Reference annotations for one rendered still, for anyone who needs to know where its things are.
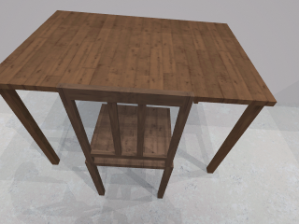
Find table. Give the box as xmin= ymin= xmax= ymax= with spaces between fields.
xmin=0 ymin=10 xmax=277 ymax=174

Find chair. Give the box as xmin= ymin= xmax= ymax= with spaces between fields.
xmin=56 ymin=82 xmax=195 ymax=199

